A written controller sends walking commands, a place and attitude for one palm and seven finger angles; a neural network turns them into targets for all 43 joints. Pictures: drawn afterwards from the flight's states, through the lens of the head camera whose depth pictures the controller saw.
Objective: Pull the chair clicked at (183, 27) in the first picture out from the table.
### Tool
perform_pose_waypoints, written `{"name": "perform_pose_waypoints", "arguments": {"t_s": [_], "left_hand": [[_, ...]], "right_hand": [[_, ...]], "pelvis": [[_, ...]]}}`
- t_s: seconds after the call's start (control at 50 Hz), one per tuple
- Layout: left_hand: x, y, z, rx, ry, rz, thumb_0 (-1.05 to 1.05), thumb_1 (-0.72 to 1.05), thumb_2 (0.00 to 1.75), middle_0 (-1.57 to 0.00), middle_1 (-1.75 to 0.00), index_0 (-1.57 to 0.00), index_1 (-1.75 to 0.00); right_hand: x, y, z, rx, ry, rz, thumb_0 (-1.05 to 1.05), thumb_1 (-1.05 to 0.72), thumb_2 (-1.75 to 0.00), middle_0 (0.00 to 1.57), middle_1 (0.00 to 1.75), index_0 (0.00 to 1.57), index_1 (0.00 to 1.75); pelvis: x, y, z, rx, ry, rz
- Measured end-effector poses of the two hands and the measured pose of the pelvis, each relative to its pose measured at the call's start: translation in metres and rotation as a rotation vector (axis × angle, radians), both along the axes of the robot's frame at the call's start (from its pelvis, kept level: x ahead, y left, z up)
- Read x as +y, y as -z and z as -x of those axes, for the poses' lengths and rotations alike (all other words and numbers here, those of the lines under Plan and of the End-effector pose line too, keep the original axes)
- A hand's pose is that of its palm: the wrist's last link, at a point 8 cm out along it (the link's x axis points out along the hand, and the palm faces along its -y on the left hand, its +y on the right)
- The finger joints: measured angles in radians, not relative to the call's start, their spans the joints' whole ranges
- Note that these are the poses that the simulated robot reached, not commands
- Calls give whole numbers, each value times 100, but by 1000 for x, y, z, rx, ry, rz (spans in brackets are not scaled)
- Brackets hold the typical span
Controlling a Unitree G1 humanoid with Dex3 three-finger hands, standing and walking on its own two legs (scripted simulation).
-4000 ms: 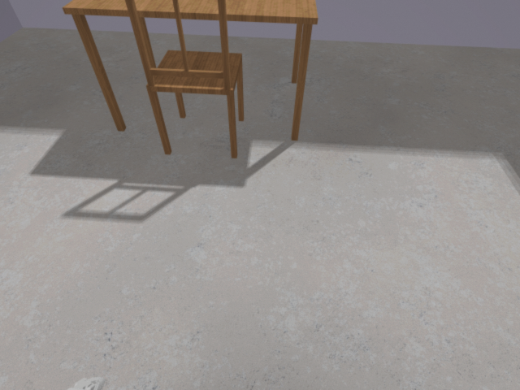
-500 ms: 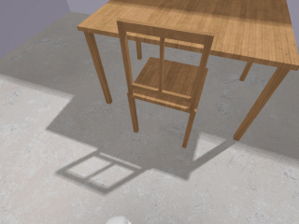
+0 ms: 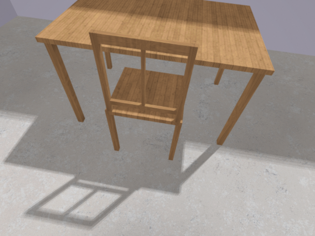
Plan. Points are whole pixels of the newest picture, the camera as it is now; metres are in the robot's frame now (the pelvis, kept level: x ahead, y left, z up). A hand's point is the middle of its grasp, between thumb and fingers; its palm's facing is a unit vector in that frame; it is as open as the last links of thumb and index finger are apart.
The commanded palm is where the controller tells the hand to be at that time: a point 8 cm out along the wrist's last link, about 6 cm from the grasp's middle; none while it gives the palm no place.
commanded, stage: take the last steps up to it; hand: left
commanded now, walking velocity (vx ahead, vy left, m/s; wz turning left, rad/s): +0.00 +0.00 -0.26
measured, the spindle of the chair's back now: (143, 80) +0.74 +0.12 -0.09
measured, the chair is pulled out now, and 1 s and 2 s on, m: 0.00 0.00 0.00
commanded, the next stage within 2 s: come to a stop and stand still in 0.94 s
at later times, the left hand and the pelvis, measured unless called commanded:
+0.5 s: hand out of the picture +0.06 +0.15 -0.18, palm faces -0.02 -0.98 -0.18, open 7.3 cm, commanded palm none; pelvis +0.06 -0.03 +0.00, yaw -4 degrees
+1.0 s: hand (132, 188) +0.28 +0.10 -0.17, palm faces -0.05 -0.97 -0.23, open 7.3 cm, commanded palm none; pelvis +0.21 -0.08 -0.01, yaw -6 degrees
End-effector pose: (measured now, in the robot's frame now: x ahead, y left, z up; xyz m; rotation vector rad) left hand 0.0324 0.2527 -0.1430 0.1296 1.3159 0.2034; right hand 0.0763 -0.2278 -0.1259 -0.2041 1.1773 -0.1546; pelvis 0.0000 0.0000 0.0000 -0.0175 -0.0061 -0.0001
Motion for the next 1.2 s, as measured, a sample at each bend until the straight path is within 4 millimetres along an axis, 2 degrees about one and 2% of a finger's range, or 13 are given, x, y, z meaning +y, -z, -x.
{"name": "perform_pose_waypoints", "arguments": {"t_s": [0.16, 0.22, 0.28, 0.4, 0.52, 0.58, 0.64, 0.76, 0.88, 0.92, 0.96, 1.08, 1.2], "left_hand": [[-32, -7, -50, -78, 128, -57, 1, 91, 90, -20, -30, -20, -30], [-47, -15, -55, -108, 137, -51, 1, 91, 90, -20, -30, -20, -30], [-58, -17, -53, -100, 138, -33, 1, 91, 90, -20, -30, -20, -30], [-61, -10, -39, -26, 119, -4, 1, 92, 90, -20, -30, -20, -30], [-51, 11, -24, 94, 74, 42, 1, 91, 90, -20, -30, -20, -30], [-46, 21, -27, 160, 83, 56, 1, 91, 90, -20, -30, -20, -30], [-45, 16, -52, 170, 112, 56, 1, 91, 90, -20, -30, -20, -30], [-55, 0, -136, 45, 147, 27, 2, 92, 90, -20, -30, -20, -30], [-76, -4, -216, -64, 190, -25, 2, 93, 90, -20, -30, -20, -30], [-86, -1, -234, -98, 188, -37, 1, 93, 90, -20, -30, -20, -30], [-96, -3, -243, -112, 173, -31, 1, 92, 90, -20, -30, -20, -30], [-109, -10, -244, -39, 129, -26, 0, 94, 90, -20, -30, -20, -30], [-116, 1, -242, 63, 110, 23, 1, 93, 90, -20, -30, -20, -30]], "right_hand": [[-39, 34, 67, 141, 136, -45, 0, -91, -90, 21, 30, 20, 30], [-48, 34, 83, 206, 148, -50, 0, -91, -90, 20, 30, 20, 29], [-52, 28, 85, 215, 154, -58, 0, -91, -90, 20, 30, 19, 29], [-49, 19, 64, 186, 155, -63, 0, -91, -90, 20, 30, 19, 29], [-34, 19, 11, 118, 125, -42, 0, -91, -90, 20, 30, 19, 29], [-25, 21, -9, 74, 134, -29, 0, -91, -90, 20, 30, 19, 29], [-17, 18, -13, 76, 167, -39, 0, -91, -90, 20, 30, 19, 29], [-7, 19, -5, 204, 200, -94, 0, -91, -90, 20, 30, 20, 29], [-20, 38, -10, 312, 236, -159, 0, -91, -90, 21, 30, 20, 29], [-30, 47, -20, 335, 232, -168, 0, -91, -90, 21, 30, 20, 29], [-42, 47, -39, 336, 216, -160, 0, -91, -90, 21, 30, 20, 29], [-75, 30, -129, 197, 173, -99, 0, -91, -90, 20, 30, 19, 29], [-84, 20, -210, 80, 128, -48, 0, -92, -90, 20, 30, 19, 29]], "pelvis": [[-25, 13, -2, -4, 51, -23], [-31, 8, -6, -7, 53, -21], [-36, 2, -14, -7, 58, -27], [-38, -1, -34, -6, 69, -23], [-26, 8, -66, -7, 78, -1], [-20, 14, -81, -11, 104, -18], [-20, 9, -96, -10, 117, -28], [-29, 0, -130, -1, 121, -38], [-56, 12, -170, -8, 120, -55], [-66, 19, -183, -11, 111, -44], [-71, 17, -194, -11, 101, -34], [-81, 2, -227, 8, 92, -23], [-76, 1, -255, 2, 106, -11]]}}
